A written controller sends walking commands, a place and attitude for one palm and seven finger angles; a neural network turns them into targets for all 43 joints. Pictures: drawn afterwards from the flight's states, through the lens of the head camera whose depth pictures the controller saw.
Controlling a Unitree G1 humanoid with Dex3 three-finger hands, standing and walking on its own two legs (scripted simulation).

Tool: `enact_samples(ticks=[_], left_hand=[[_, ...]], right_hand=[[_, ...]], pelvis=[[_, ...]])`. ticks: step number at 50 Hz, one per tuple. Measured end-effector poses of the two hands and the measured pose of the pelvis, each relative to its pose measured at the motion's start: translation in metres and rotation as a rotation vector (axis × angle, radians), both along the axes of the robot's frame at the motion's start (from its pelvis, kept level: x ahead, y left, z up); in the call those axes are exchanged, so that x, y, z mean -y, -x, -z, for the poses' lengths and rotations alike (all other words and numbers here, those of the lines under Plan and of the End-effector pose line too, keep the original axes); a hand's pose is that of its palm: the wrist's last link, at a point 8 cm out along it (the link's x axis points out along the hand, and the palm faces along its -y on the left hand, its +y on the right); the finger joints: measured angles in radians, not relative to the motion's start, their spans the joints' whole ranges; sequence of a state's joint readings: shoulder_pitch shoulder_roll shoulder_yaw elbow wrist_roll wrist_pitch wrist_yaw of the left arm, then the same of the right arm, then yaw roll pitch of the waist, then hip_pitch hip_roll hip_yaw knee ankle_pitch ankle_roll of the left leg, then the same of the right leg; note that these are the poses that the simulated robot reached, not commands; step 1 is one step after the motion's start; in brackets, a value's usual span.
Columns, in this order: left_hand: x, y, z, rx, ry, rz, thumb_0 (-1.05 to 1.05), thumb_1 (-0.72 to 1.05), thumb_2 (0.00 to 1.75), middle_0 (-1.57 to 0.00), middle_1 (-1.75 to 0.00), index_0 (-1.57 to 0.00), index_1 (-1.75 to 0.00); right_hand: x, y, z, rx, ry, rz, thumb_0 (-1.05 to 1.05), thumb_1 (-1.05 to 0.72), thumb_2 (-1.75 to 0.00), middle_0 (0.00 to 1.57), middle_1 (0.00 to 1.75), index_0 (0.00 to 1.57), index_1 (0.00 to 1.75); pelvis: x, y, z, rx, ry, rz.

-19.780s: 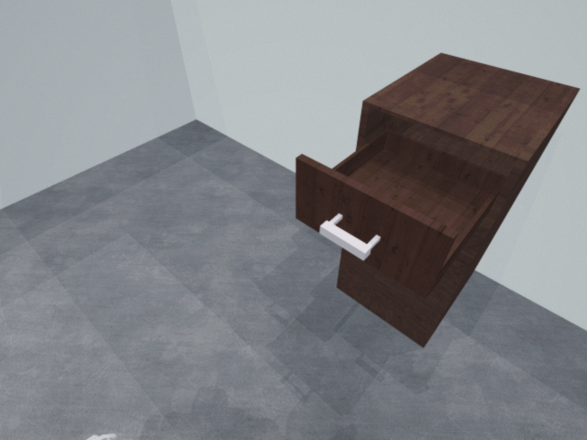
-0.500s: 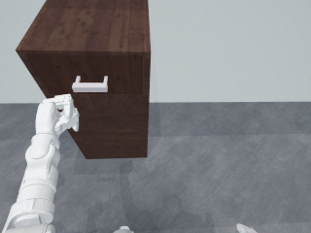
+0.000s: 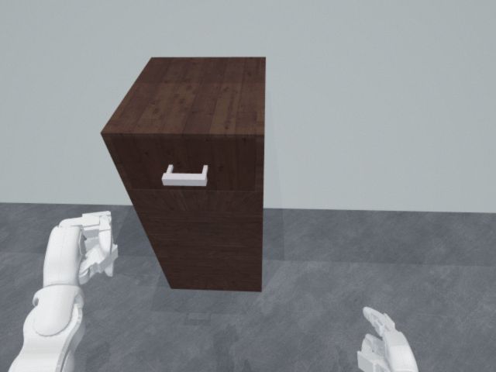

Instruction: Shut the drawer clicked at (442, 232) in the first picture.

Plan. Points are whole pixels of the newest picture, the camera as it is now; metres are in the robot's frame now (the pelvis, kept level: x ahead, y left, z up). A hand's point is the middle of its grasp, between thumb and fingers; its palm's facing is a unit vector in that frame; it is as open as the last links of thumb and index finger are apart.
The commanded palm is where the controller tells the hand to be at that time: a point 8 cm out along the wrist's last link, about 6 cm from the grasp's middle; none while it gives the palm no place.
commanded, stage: draw the hand back to the body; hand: left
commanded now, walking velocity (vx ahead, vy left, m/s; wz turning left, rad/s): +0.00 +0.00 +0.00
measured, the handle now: (186, 174) +0.58 +0.22 -0.05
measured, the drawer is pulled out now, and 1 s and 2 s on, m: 0.00 0.00 0.00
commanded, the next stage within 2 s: step back with the hand held close in 0.48 s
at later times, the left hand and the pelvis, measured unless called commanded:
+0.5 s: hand (66, 289) +0.17 +0.23 +0.16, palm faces +0.41 -0.83 -0.38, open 3.2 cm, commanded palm +0.13 +0.26 +0.18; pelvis +0.00 -0.02 +0.00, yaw +1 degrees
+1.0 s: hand (72, 282) +0.19 +0.23 +0.15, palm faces +0.22 -0.83 -0.51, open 3.2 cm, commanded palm +0.12 +0.28 +0.18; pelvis -0.02 +0.00 +0.00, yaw -2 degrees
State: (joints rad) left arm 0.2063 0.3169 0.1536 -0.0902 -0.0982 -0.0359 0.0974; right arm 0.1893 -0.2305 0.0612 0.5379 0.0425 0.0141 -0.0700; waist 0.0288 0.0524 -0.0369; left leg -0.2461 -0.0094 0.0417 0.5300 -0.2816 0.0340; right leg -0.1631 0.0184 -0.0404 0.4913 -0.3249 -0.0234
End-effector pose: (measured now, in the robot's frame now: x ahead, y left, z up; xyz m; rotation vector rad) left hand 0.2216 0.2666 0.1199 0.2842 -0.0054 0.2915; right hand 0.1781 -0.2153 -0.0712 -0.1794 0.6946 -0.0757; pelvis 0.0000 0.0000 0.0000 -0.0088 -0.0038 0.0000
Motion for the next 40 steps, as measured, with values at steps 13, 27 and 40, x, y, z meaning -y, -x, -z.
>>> enact_samples(ticks=[13, 27, 40], left_hand=[[-0.002, 0.068, -0.050, 0.095, -0.138, -0.056, 0.02, 0.89, 0.90, -1.40, -1.60, -1.41, -1.60], [0.004, 0.088, -0.049, 0.089, -0.151, -0.106, 0.01, 0.89, 0.90, -1.40, -1.60, -1.41, -1.60], [0.000, 0.057, -0.065, 0.135, -0.270, -0.011, 0.01, 0.89, 0.90, -1.40, -1.60, -1.41, -1.60]], right_hand=[[0.015, 0.004, -0.002, 0.035, 0.000, -0.012, 0.01, -0.90, -0.90, 0.20, 0.30, 0.20, 0.30], [0.022, 0.000, 0.000, 0.057, 0.004, -0.017, 0.01, -0.90, -0.90, 0.20, 0.30, 0.20, 0.30], [0.034, 0.010, 0.001, -0.012, 0.018, 0.049, 0.01, -0.90, -0.90, 0.20, 0.30, 0.20, 0.30]], pelvis=[[0.009, -0.002, -0.005, 0.046, -0.004, -0.001], [0.018, 0.001, -0.005, 0.055, -0.004, -0.008], [0.012, 0.001, -0.006, -0.001, 0.001, 0.028]])
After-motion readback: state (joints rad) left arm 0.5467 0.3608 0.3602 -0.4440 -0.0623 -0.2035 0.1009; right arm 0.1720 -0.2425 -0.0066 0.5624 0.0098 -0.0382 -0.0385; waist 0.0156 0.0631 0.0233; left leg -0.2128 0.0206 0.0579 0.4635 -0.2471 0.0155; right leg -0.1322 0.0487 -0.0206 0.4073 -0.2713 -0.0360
